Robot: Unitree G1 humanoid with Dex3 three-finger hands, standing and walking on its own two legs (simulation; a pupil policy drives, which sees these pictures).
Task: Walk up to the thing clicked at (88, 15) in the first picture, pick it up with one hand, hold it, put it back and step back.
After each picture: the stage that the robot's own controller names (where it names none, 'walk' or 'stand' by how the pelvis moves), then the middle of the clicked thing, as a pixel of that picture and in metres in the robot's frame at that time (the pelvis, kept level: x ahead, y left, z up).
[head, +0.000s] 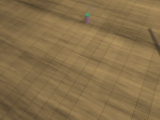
stand; (87, 18) +1.77 +0.03 -0.72
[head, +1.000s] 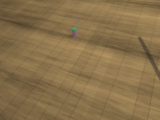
walk; (74, 32) +1.61 +0.31 -0.70
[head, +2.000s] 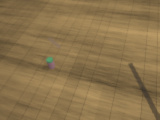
walk; (50, 63) +1.01 +0.44 -0.72
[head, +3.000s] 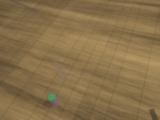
walk; (53, 100) +0.60 +0.36 -0.72
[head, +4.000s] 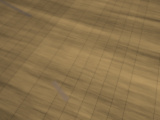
stand; out of the picture +0.36 +0.21 -0.70
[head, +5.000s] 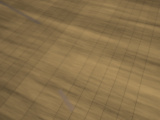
stand; out of the picture +0.31 +0.22 -0.72
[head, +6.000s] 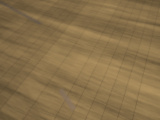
stand; out of the picture +0.32 +0.21 -0.72
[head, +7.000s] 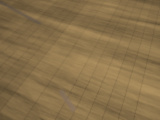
stand; out of the picture +0.30 +0.21 -0.73
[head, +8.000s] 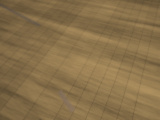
stand; out of the picture +0.31 +0.22 -0.73
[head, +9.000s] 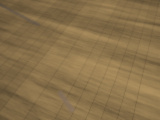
stand; out of the picture +0.30 +0.22 -0.73
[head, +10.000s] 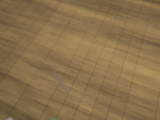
go down; out of the picture +0.32 +0.22 -0.70
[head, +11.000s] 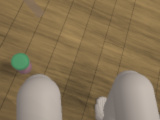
go down; (22, 64) +0.40 +0.23 -0.29
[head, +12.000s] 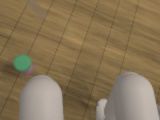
close in; (24, 65) +0.40 +0.23 -0.29
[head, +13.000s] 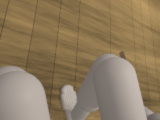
close in; out of the picture +0.39 +0.26 -0.22
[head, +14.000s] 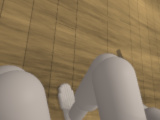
close; out of the picture +0.38 +0.26 -0.22
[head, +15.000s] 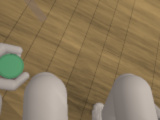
lift; (10, 69) +0.33 +0.25 -0.10
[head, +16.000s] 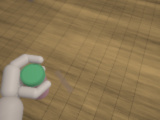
lift; (36, 82) +0.32 +0.17 +0.04
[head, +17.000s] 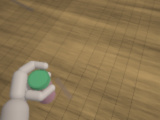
hold; (42, 87) +0.32 +0.16 +0.00
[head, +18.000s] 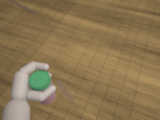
hold; (43, 88) +0.32 +0.17 +0.00
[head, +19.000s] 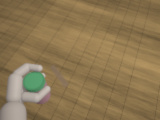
crouch; (37, 88) +0.33 +0.18 -0.04
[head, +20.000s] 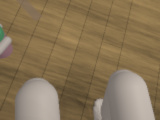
lower; out of the picture +0.45 +0.25 -0.09
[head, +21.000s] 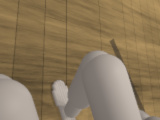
lower; out of the picture +0.42 +0.27 -0.22
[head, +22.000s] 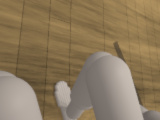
lower; out of the picture +0.41 +0.27 -0.22
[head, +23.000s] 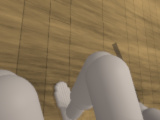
lower; out of the picture +0.41 +0.27 -0.22
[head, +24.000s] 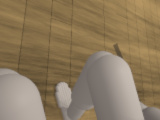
lower; out of the picture +0.41 +0.27 -0.22
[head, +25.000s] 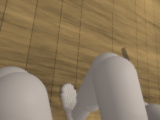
open; out of the picture +0.40 +0.26 -0.22
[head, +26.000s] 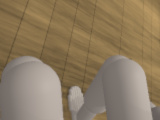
stand; out of the picture +0.41 +0.24 -0.22
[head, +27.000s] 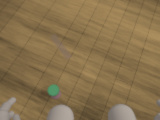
walk; (54, 92) +0.39 +0.19 -0.51
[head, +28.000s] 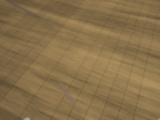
stand; out of the picture +0.34 +0.19 -0.67
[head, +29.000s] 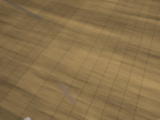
stand; out of the picture +0.35 +0.19 -0.67
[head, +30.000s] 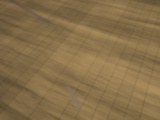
stand; out of the picture +0.35 +0.17 -0.72
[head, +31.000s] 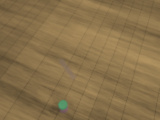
walk; (63, 106) +0.42 +0.14 -0.71
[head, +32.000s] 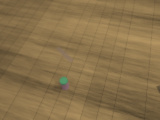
walk; (64, 83) +0.65 +0.23 -0.69
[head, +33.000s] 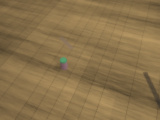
stand; (63, 63) +0.97 +0.25 -0.70
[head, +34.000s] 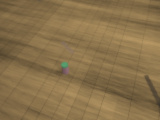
stand; (65, 68) +0.96 +0.24 -0.72
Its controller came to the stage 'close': yes
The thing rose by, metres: 0.72
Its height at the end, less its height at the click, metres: +0.00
